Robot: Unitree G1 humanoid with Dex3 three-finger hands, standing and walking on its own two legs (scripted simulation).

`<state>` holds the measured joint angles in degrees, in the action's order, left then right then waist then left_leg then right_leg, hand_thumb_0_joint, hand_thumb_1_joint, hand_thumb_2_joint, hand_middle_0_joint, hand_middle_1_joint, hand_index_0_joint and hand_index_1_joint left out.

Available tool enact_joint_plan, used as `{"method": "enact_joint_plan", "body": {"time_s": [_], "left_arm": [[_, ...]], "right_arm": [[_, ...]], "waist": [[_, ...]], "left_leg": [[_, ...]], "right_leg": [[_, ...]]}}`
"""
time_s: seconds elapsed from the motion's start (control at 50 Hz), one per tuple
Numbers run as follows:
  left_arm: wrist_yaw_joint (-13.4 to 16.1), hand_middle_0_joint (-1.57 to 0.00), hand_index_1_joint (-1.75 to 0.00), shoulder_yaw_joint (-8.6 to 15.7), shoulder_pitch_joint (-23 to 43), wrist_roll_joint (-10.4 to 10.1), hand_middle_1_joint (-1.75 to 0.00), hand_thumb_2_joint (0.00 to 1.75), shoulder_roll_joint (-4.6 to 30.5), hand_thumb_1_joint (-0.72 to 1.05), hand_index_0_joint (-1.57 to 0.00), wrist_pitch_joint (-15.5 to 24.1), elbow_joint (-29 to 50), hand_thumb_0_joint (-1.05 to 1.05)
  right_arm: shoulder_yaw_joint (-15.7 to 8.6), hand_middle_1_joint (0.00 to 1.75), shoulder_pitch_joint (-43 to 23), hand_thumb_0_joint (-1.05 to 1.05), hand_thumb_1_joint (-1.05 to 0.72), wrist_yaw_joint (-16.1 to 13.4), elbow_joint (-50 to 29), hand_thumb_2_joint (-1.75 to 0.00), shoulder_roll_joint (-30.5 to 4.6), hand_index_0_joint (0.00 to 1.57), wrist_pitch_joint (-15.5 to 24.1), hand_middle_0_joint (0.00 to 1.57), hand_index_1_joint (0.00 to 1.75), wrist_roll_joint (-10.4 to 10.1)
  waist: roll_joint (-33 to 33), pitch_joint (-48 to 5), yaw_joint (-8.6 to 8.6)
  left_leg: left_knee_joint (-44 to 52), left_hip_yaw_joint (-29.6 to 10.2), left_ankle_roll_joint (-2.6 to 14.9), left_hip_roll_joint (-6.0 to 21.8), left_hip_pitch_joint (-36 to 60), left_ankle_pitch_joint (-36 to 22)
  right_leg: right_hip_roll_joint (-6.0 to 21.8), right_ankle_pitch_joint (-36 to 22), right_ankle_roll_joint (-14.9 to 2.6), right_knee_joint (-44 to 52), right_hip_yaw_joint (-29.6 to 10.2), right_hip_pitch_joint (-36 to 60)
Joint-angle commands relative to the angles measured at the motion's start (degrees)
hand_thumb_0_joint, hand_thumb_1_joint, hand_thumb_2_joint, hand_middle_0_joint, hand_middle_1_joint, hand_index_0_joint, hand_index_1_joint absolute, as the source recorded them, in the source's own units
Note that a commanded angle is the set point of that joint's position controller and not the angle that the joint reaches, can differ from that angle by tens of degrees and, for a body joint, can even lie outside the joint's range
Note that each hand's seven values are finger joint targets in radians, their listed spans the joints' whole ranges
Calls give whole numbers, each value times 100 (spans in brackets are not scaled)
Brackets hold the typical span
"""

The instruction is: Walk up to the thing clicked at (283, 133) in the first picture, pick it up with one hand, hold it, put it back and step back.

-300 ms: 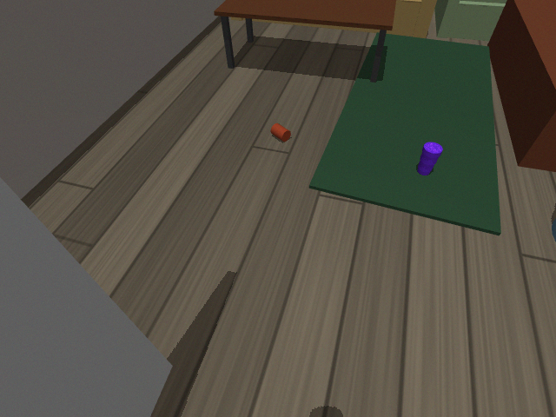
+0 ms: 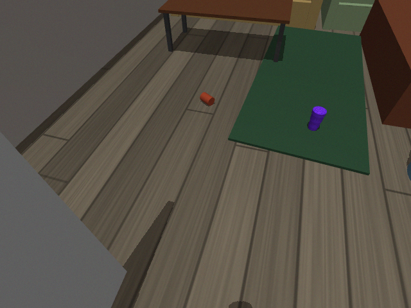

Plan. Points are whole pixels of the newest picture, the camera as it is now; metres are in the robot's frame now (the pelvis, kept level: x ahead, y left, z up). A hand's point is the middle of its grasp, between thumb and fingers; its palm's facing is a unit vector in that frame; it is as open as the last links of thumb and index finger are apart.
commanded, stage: stand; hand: left
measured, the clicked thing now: (207, 98) +1.69 +0.06 -0.75
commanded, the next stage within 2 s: walk up in 0.82 s
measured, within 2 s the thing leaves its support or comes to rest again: neither
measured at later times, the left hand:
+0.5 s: hand out of the picture +0.08 +0.25 -0.16, palm faces -0.04 -0.94 -0.34, open 7.4 cm
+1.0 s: hand out of the picture +0.09 +0.28 -0.16, palm faces -0.15 -0.92 -0.37, open 7.4 cm
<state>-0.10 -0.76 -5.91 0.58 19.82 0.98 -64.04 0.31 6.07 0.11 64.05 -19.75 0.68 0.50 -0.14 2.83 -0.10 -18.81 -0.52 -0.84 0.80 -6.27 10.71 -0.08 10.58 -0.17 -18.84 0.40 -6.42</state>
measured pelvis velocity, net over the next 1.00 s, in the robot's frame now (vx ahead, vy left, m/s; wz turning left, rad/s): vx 0.02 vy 0.01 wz -0.13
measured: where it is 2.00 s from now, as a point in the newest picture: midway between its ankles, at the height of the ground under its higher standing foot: (219, 248)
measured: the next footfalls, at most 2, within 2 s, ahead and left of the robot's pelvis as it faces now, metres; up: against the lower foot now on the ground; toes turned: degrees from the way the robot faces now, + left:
right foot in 1.24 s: +0.20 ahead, -0.17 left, +0.00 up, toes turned -21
left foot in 1.68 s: +0.54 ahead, +0.09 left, +0.00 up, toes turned -20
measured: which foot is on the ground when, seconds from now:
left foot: down 0.00-1.00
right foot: down 0.00-0.98, up 1.00-1.00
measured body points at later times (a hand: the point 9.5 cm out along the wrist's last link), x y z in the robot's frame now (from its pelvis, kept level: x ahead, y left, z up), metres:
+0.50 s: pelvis +0.00 +0.00 +0.00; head +0.02 +0.00 +0.45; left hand +0.08 +0.30 -0.13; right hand +0.08 -0.30 -0.13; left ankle +0.00 +0.13 -0.75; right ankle +0.00 -0.12 -0.75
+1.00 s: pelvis +0.02 +0.01 -0.02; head +0.03 +0.00 +0.43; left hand +0.09 +0.33 -0.13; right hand +0.10 -0.32 -0.13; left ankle +0.00 +0.12 -0.75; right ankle +0.00 -0.12 -0.75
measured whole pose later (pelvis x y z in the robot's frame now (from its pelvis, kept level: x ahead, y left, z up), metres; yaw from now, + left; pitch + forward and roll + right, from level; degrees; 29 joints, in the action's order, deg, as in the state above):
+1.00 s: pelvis +0.02 +0.01 -0.02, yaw -7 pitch +0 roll +0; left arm -2.8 2.7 -14.9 1.3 22.1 1.1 -59.6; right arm -4.9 7.6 3.6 53.5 -23.7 2.2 2.4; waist -1.4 0.7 0.1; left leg -30.6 2.5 2.0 -0.5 -11.2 20.5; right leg -2.0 18.9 -0.6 -32.8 -7.1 -15.0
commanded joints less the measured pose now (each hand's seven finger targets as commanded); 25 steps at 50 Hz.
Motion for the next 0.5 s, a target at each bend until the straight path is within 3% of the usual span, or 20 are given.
{"method": "enact_joint_plan", "body": {"time_s": [0.0, 0.48], "left_arm": [[65, -20, -30, 258, 162, -21, -30, 90, 1191, 90, -20, 103, 312, 0], [74, -20, -30, 266, 170, -8, -30, 90, 1234, 90, -20, 95, 348, 0]], "right_arm": [[-223, 30, -214, 0, -90, -68, -303, -90, -1172, 20, 125, 20, 30, -19], [-240, 30, -200, 0, -90, -76, -298, -90, -1215, 20, 121, 20, 30, 1]], "waist": [[22, -363, -4], [-36, -507, 0]], "left_leg": [[304, -486, 190, 641, 43, -840], [267, -445, 197, 667, 140, -999]], "right_leg": [[715, -797, -138, 267, -518, 25], [757, -1001, -153, 262, -539, 149]]}}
